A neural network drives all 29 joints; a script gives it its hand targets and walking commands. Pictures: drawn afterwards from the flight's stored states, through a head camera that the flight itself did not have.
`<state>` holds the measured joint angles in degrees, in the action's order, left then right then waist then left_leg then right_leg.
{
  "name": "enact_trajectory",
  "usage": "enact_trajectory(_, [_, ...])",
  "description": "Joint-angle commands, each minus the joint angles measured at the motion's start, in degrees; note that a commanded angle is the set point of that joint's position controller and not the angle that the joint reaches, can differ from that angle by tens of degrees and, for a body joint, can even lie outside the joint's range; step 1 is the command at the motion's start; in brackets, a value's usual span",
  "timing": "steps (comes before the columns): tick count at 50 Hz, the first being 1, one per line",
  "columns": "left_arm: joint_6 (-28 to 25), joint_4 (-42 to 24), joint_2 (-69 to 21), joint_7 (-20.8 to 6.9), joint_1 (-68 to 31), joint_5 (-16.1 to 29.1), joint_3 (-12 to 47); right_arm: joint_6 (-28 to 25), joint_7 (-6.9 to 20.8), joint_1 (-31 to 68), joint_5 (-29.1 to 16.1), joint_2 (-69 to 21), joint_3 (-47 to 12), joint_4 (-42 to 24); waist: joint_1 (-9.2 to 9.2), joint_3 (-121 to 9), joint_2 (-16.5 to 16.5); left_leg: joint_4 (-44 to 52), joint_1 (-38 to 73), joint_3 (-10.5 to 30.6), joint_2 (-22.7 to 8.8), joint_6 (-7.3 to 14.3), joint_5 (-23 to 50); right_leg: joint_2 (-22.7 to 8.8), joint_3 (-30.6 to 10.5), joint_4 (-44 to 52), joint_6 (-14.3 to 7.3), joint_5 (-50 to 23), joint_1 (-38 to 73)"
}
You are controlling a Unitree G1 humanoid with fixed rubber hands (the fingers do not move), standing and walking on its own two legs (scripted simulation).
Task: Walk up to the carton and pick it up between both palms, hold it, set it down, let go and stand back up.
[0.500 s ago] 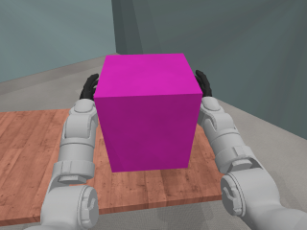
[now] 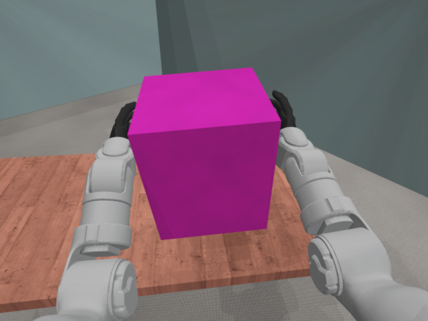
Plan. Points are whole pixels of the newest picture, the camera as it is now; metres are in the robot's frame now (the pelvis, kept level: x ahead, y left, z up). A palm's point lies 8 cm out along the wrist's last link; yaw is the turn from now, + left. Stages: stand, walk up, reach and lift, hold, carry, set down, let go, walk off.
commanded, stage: hold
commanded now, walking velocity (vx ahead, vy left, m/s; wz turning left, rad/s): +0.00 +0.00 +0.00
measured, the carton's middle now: (206, 153) +0.37 +0.00 +0.18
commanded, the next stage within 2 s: none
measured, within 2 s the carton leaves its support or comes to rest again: neither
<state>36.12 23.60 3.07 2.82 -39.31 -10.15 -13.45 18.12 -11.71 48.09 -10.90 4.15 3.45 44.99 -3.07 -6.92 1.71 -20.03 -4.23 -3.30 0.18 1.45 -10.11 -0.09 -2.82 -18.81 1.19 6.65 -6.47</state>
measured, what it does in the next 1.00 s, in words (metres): stands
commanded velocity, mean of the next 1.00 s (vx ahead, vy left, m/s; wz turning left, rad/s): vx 0.00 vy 0.00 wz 0.00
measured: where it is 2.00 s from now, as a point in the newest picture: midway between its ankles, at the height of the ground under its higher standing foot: outside the picture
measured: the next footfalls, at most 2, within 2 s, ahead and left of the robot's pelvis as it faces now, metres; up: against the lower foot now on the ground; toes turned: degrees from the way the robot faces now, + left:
none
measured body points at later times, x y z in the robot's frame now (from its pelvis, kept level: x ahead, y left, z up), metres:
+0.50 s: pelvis +0.00 +0.00 +0.00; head -0.08 +0.02 +0.44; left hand +0.38 +0.16 +0.22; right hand +0.39 -0.14 +0.23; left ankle +0.02 +0.10 -0.75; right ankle +0.05 -0.13 -0.75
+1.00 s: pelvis +0.00 +0.00 +0.00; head -0.08 +0.02 +0.44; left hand +0.38 +0.16 +0.22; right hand +0.39 -0.14 +0.23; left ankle +0.02 +0.10 -0.75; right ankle +0.05 -0.13 -0.75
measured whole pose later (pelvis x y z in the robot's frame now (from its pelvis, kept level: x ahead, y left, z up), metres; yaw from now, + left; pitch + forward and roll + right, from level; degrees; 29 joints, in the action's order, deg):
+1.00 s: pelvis +0.00 +0.00 +0.00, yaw +0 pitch -6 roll +0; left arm 38.7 22.6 3.1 3.0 -40.4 -10.2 -13.5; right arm 20.4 -11.7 49.2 -11.6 4.8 3.3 44.3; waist -3.1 -6.9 1.7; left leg -20.0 -4.2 -3.3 0.2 1.4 -10.4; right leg -0.1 -2.8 -18.8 1.2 6.9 -6.5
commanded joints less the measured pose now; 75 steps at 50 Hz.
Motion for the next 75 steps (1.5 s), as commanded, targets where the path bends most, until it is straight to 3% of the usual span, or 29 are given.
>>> enact_trajectory(1, [-1.9,-15.6,-37.8,-7.7,-54.7,3.3,18.9,0.0,8.1,43.1,-6.8,-39.7,-20.2,-14.8,0.79,-14.1,-2.9,4.1,1.2,3.5,1.0,-1.8,7.7,4.3,3.5,4.3,-1.7,-1.4,10.9])
enact_trajectory(3, [-1.9,-14.1,-37.8,-7.8,-54.6,4.5,19.5,-0.4,8.0,47.0,-6.5,-40.3,-20.7,-17.7,0.80,-15.7,-0.6,3.9,1.0,3.2,1.3,-1.3,6.0,4.3,3.6,4.8,-1.2,-0.3,10.3])
enact_trajectory(7, [-1.6,-14.1,-39.1,-7.4,-54.6,3.8,19.4,0.5,8.8,44.4,-7.0,-40.1,-18.8,-13.6,0.59,-12.5,-4.1,5.6,-0.7,3.3,0.7,-1.6,2.9,4.5,3.4,4.2,-1.3,0.9,10.1])
enact_trajectory(8, [-1.9,-13.2,-40.3,-7.2,-56.2,5.2,19.8,-0.8,9.0,50.0,-7.6,-41.4,-20.1,-18.4,1.41,-14.5,-1.7,6.2,-1.3,3.6,0.4,-0.9,2.1,5.0,4.0,3.9,-1.1,2.4,9.8])
enact_trajectory(12, [-1.5,-10.8,-37.6,-7.7,-54.7,3.5,18.0,0.4,9.0,46.7,-5.7,-39.9,-18.0,-13.7,0.54,-11.3,-1.5,6.5,-2.9,3.5,0.4,-1.2,0.2,4.7,4.0,4.4,-1.4,2.6,10.5])
enact_trajectory(13, [-1.0,-9.7,-37.4,-7.8,-52.7,2.7,16.9,0.1,9.1,48.0,-6.3,-40.2,-18.7,-15.7,1.80,-11.3,-1.1,6.2,-2.3,2.8,0.9,-0.6,1.2,4.4,3.8,4.9,-1.0,2.9,10.0])
enact_trajectory(16, [-1.4,-11.7,-37.7,-7.7,-54.6,3.4,19.0,0.6,8.8,45.3,-6.2,-39.2,-17.4,-14.6,-0.10,-12.5,-2.2,5.7,-0.9,3.9,0.3,-1.6,3.0,4.6,3.7,4.3,-1.6,0.0,10.1])
enact_trajectory(18, [-1.1,-13.4,-36.3,-8.0,-53.4,2.6,17.7,0.7,8.7,46.8,-7.2,-40.9,-19.5,-15.7,1.97,-14.6,-0.6,5.3,-0.8,3.2,0.8,-0.9,4.2,4.5,3.3,4.4,-1.0,0.0,11.8])
enact_trajectory(19, [-0.7,-11.4,-36.8,-8.1,-54.5,2.7,17.5,1.3,8.6,44.6,-5.9,-39.7,-17.3,-12.1,0.28,-9.8,-1.7,6.0,-3.1,3.6,0.6,-1.1,0.5,4.3,3.2,4.2,-1.1,1.6,11.1])
enact_trajectory(20, [-1.3,-12.6,-36.4,-8.3,-55.0,2.5,16.7,0.9,8.9,45.6,-6.9,-41.6,-18.5,-13.6,1.98,-13.3,-2.0,5.3,-1.0,2.7,1.2,-0.7,2.0,3.9,2.9,4.0,-0.9,0.1,12.1])
enact_trajectory(21, [-1.4,-15.9,-36.8,-8.5,-54.0,4.0,18.3,1.1,8.7,43.1,-7.3,-40.8,-19.4,-14.5,1.36,-14.8,-1.0,4.2,0.4,3.1,1.3,-1.3,7.8,4.4,3.0,3.7,-0.9,-4.1,11.7])
enact_trajectory(25, [-0.6,-12.4,-38.2,-8.2,-51.0,3.5,18.8,1.6,8.2,43.7,-7.5,-39.4,-19.8,-15.8,0.05,-13.6,-2.7,4.2,1.0,3.6,1.0,-2.4,7.4,4.8,3.5,4.3,-1.0,-2.6,11.6])
enact_trajectory(28, [-2.1,-19.2,-39.4,-7.5,-56.6,6.5,21.7,1.2,8.0,44.1,-9.2,-40.9,-21.4,-17.6,-0.28,-18.1,-3.2,2.9,3.1,3.9,1.3,-2.8,11.8,4.7,3.5,3.3,-0.9,-6.2,11.8])
enact_trajectory(31, [-0.7,-14.7,-38.6,-8.3,-51.9,4.5,20.2,1.7,7.5,42.4,-8.8,-39.4,-19.7,-16.6,-1.23,-14.3,-3.4,2.6,2.5,3.4,1.4,-2.8,12.0,4.4,3.7,4.0,-0.7,-6.6,11.3])
enact_trajectory(36, [-1.0,-15.4,-38.6,-7.9,-51.7,4.7,21.1,1.2,7.2,47.4,-9.7,-41.8,-22.6,-22.4,0.99,-18.8,-1.3,2.2,2.7,3.7,1.7,-2.4,13.0,5.3,3.9,3.2,-0.5,-7.8,14.1])
enact_trajectory(40, [0.0,-13.7,-39.3,-8.4,-49.9,5.0,20.9,1.6,7.5,46.1,-9.5,-39.2,-20.5,-19.4,-0.15,-14.6,-2.8,3.2,1.4,4.2,0.9,-2.9,11.9,5.1,2.9,4.2,-1.2,-4.9,11.7])
enact_trajectory(41, [-0.5,-16.2,-39.8,-8.2,-53.5,6.2,22.5,1.5,7.6,44.7,-8.4,-39.5,-19.3,-19.2,-2.00,-17.6,-3.9,2.6,1.3,4.0,1.2,-3.7,11.5,5.1,3.3,3.4,-1.6,-6.4,13.0])
enact_trajectory(44, [-0.6,-13.8,-37.7,-8.3,-52.1,3.9,20.5,2.0,7.2,45.5,-7.9,-39.9,-20.2,-17.7,0.66,-12.7,-2.9,3.9,0.1,3.6,1.5,-2.8,7.3,4.9,3.7,4.4,-0.9,-1.5,11.4])
enact_trajectory(49, [-1.4,-18.7,-39.3,-8.3,-54.7,5.1,21.9,1.3,7.5,45.5,-8.9,-41.3,-20.3,-19.4,-0.54,-18.7,-3.4,3.3,2.9,3.5,1.1,-2.5,11.0,5.1,3.2,3.7,-0.9,-5.3,12.3])
enact_trajectory(53, [-0.5,-13.5,-38.3,-8.8,-51.6,4.5,20.2,2.3,7.5,43.6,-7.6,-38.6,-18.6,-16.6,-2.25,-13.7,-3.4,3.5,1.1,3.9,1.1,-2.5,8.9,4.6,3.2,3.6,-1.1,-5.1,12.0])
enact_trajectory(54, [-1.0,-16.7,-39.9,-8.5,-53.8,5.0,21.5,1.5,7.6,46.0,-8.8,-40.1,-20.1,-18.9,-0.94,-17.1,-4.3,3.6,1.8,3.4,1.1,-3.1,10.6,5.1,3.6,3.4,-1.1,-5.1,12.4])
enact_trajectory(55, [-0.3,-14.1,-39.3,-8.6,-51.2,4.6,21.3,1.6,7.3,44.1,-7.9,-38.0,-18.2,-18.4,-2.97,-14.0,-3.2,4.1,1.5,4.0,1.0,-3.4,9.0,4.6,4.2,3.9,-1.3,-5.4,13.6])
enact_trajectory(56, [-0.9,-16.8,-39.9,-8.6,-51.2,5.2,20.9,1.4,7.5,44.6,-8.7,-40.6,-19.9,-19.4,-0.97,-15.9,-2.8,3.3,2.2,3.4,1.2,-2.9,12.7,4.9,3.3,4.0,-1.0,-7.2,13.4])
enact_trajectory(61, [-1.0,-16.1,-38.9,-8.5,-53.4,5.4,21.6,2.0,7.3,43.9,-8.0,-39.8,-19.0,-17.8,-2.33,-15.2,-3.0,3.6,0.8,4.1,1.1,-3.0,9.5,4.8,3.3,3.4,-1.0,-6.1,13.2])
enact_trajectory(62, [-0.8,-15.3,-39.4,-8.4,-51.8,4.9,20.3,1.6,7.3,46.8,-9.6,-41.4,-21.7,-22.3,0.79,-18.4,-1.6,3.4,1.1,3.4,1.8,-2.0,10.1,4.7,3.3,3.5,-0.6,-6.0,14.3])
enact_trajectory(66, [-0.1,-9.2,-37.0,-9.3,-52.0,1.7,15.8,2.3,8.1,45.2,-6.8,-39.4,-16.9,-13.1,0.86,-8.6,-1.2,6.1,-3.7,3.6,1.2,-1.3,1.4,4.3,3.3,4.5,-0.9,1.9,11.8])
enact_trajectory(70, [-0.6,-14.4,-37.8,-9.2,-50.7,4.0,19.0,1.5,7.7,44.0,-8.1,-40.4,-18.9,-17.6,-0.91,-14.9,-2.0,3.8,0.6,3.5,1.5,-2.0,10.1,4.3,3.1,3.8,-1.0,-7.4,15.2])
enact_trajectory(74, [-1.2,-16.8,-38.7,-8.9,-53.6,5.1,20.4,1.9,7.5,44.6,-8.2,-40.3,-19.7,-18.1,-1.73,-17.7,-2.7,3.4,2.3,3.7,1.5,-2.5,10.9,4.7,3.4,3.7,-0.8,-6.6,12.3])
enact_trajectory(75, [-0.6,-12.1,-37.9,-9.1,-52.0,3.4,18.6,2.1,7.4,44.9,-7.3,-38.8,-18.4,-16.0,-0.91,-11.5,-2.1,4.6,1.0,3.7,1.2,-2.4,7.4,4.8,3.7,4.6,-0.8,-2.1,11.5])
